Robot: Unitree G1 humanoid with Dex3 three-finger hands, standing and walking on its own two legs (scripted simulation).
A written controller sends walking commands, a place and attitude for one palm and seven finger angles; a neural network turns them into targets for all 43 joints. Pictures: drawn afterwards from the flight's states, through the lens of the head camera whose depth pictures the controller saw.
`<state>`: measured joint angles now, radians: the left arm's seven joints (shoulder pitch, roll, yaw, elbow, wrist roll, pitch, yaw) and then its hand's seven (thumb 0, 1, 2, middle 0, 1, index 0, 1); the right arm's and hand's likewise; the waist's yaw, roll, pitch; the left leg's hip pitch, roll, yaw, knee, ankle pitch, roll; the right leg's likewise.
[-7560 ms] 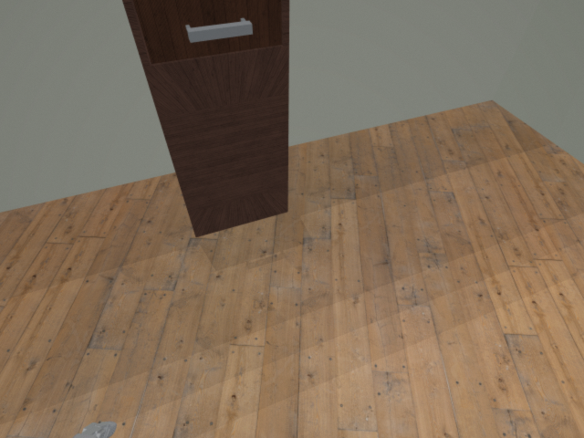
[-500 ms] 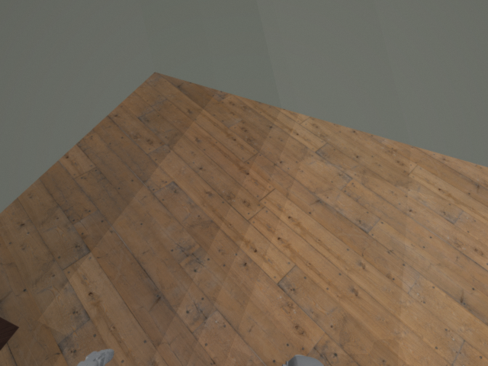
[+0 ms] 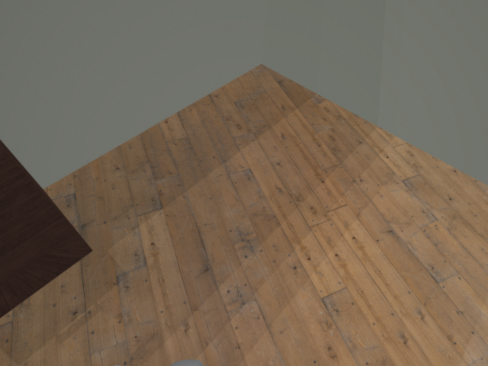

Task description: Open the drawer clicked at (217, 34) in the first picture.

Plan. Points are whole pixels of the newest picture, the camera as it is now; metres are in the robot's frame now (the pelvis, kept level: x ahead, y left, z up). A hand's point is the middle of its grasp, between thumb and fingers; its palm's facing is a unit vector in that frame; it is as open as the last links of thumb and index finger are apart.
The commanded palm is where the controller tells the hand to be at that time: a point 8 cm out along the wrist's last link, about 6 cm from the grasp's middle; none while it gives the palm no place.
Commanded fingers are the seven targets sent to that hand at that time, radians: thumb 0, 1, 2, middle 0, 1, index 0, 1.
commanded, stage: turn to face it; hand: left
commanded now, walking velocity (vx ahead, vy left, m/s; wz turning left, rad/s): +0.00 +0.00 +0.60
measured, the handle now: out of the picture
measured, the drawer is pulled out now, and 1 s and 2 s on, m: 0.00 0.00 0.00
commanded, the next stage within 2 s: take the last steps up to it in 1.40 s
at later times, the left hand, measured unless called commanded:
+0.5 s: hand out of the picture +0.08 +0.23 -0.13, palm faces +0.27 -0.93 -0.26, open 7.4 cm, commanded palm none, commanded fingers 0.00 0.90 0.90 -0.20 -0.30 -0.20 -0.30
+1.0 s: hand out of the picture -0.14 +0.21 -0.18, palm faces +0.59 -0.76 -0.26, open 7.4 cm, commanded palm none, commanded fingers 0.00 0.90 0.90 -0.20 -0.30 -0.20 -0.30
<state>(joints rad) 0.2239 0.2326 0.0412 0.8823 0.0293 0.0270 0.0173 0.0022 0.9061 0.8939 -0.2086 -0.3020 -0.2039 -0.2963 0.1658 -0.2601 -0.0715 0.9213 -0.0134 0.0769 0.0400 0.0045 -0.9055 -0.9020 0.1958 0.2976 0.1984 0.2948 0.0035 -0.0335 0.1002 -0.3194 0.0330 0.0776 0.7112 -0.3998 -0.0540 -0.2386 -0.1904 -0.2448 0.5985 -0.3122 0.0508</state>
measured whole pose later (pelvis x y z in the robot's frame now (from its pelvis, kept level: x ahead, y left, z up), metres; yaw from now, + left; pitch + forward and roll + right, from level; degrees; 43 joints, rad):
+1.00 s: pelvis -0.04 +0.01 -0.01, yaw +35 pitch -1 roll +1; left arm 0.26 0.27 0.06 0.92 0.02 0.05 0.02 0.00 0.91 0.89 -0.21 -0.30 -0.20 -0.30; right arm 0.14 -0.26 -0.06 0.91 -0.02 0.04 0.03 0.00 -0.91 -0.90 0.20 0.30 0.20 0.29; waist 0.02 -0.06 0.10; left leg -0.29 0.01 0.07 0.63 -0.30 0.01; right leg -0.32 -0.20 -0.17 0.82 -0.50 0.08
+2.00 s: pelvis -0.05 +0.05 +0.01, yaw +49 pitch -2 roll -1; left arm 0.38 0.20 0.05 1.14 0.03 0.03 -0.01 0.01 0.92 0.89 -0.20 -0.30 -0.20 -0.30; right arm 0.32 -0.14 -0.03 1.06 -0.03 -0.04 -0.01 0.00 -0.92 -0.90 0.20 0.30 0.20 0.30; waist 0.01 -0.03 0.01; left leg -0.08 0.04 0.11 0.41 -0.29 0.02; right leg -0.45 -0.10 -0.09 1.01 -0.34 0.02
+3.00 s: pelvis +0.20 +0.25 +0.01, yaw +48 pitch -2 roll +1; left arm 0.24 0.17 0.03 1.08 0.02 0.01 0.02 0.01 0.93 0.89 -0.20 -0.30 -0.20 -0.30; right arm 0.27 -0.13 -0.02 1.10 -0.02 -0.01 -0.03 0.00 -0.92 -0.90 0.20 0.30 0.20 0.30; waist 0.00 -0.03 0.06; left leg -0.15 0.04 0.14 0.44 -0.25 0.00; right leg -0.36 -0.08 -0.07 0.67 -0.27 0.03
